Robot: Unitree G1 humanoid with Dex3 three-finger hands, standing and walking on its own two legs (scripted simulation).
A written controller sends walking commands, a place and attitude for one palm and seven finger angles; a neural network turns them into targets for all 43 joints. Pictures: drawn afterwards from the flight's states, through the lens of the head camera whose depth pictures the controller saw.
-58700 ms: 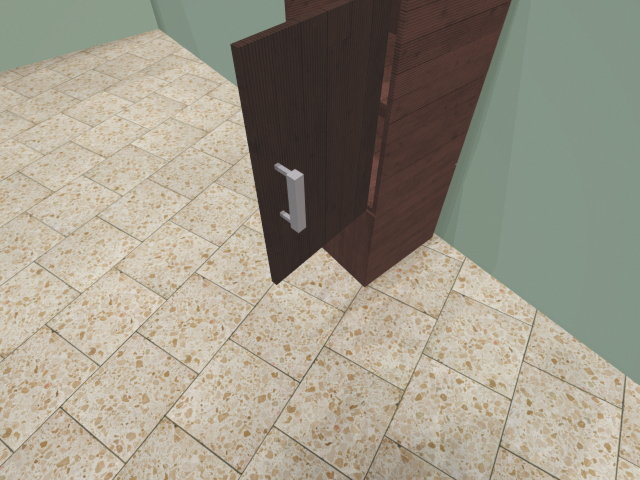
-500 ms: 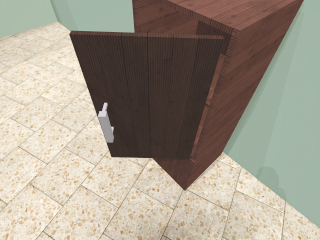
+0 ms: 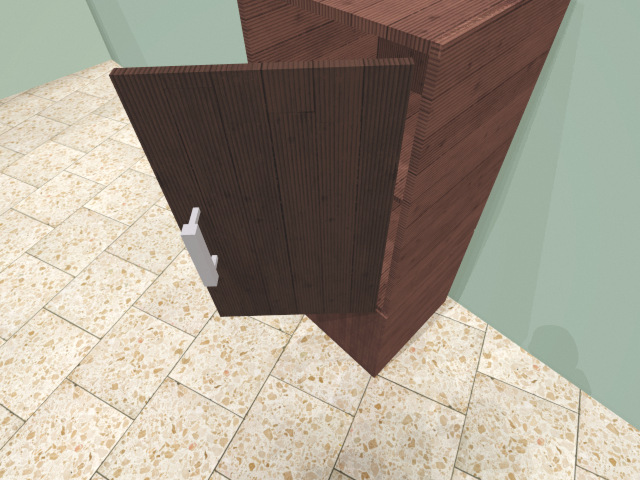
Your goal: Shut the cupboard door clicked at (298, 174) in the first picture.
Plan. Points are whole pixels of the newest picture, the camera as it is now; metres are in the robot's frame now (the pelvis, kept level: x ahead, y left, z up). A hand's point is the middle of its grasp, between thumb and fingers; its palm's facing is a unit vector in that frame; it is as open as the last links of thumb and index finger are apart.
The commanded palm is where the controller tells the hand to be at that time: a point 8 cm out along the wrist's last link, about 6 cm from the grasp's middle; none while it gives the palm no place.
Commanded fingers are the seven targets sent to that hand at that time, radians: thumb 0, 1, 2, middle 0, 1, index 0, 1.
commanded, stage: come to a stop and stand still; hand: left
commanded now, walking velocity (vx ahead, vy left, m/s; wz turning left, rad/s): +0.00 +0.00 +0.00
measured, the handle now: (203, 248) +0.48 +0.24 -0.04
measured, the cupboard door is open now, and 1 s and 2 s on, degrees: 47 47 47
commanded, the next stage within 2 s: look again from close up in 1.26 s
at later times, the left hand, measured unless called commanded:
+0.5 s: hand out of the picture -0.03 +0.24 -0.17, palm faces +0.00 -0.98 -0.20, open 7.3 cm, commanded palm none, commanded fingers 0.00 0.90 0.90 -0.20 -0.30 -0.20 -0.30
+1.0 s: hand out of the picture -0.01 +0.24 -0.18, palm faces +0.00 -0.99 -0.15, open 7.3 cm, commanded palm none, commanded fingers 0.00 0.90 0.90 -0.20 -0.30 -0.20 -0.30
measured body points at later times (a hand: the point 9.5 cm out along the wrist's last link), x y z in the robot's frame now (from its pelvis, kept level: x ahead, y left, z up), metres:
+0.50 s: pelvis -0.05 +0.05 +0.01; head -0.04 +0.07 +0.46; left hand -0.03 +0.29 -0.15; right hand -0.04 -0.19 -0.14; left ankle -0.01 +0.11 -0.73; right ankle -0.04 -0.08 -0.73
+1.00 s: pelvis -0.01 +0.07 +0.01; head +0.00 +0.10 +0.46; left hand -0.01 +0.29 -0.16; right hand +0.04 -0.16 -0.13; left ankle -0.01 +0.11 -0.73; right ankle -0.04 -0.08 -0.73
